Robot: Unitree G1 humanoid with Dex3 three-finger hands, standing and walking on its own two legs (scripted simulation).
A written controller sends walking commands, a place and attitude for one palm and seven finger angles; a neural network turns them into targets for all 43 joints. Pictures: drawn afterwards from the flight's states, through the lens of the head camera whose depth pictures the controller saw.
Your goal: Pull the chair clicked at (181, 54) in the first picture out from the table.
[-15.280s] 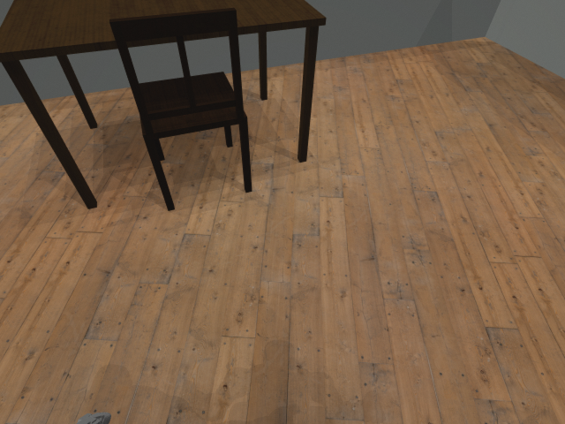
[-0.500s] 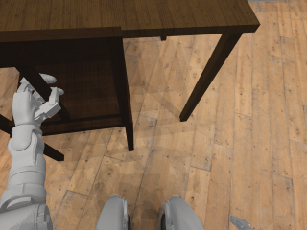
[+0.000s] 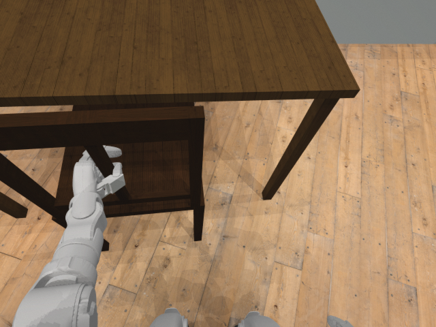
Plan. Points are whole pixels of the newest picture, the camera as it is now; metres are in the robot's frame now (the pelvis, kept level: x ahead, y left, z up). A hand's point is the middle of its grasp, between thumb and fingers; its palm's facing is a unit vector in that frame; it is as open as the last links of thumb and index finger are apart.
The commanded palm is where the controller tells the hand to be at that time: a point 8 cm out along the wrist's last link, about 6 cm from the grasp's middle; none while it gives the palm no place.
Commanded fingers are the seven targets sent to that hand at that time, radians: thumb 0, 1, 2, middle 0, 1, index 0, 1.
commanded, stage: step backward, pulling the chair out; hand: left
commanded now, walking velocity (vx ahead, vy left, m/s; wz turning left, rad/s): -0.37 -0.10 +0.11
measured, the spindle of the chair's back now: (110, 174) +0.43 +0.23 -0.08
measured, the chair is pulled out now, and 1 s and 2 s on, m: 0.03 0.20 0.24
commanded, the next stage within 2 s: none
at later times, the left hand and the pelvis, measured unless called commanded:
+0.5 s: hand (146, 209) +0.33 +0.13 -0.04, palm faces +0.10 -0.98 -0.17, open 5.2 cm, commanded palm +0.32 +0.18 -0.04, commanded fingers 0.00 0.90 0.90 -0.50 -1.45 -0.50 -1.45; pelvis -0.04 -0.02 +0.02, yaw +0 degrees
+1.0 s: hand (158, 253) +0.25 +0.10 -0.04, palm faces +0.07 -0.98 -0.17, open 5.2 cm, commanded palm +0.26 +0.16 -0.04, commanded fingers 0.00 0.90 0.90 -0.50 -1.45 -0.50 -1.45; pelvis -0.09 -0.03 +0.02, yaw +2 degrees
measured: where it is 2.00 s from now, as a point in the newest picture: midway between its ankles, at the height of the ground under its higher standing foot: outside the picture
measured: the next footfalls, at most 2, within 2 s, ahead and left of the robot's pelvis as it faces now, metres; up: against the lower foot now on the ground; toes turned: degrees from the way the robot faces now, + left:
left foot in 1.58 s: -0.12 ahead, +0.13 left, +0.00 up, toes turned +3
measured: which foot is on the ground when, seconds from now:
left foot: down 0.00-1.00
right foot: down 0.00-1.00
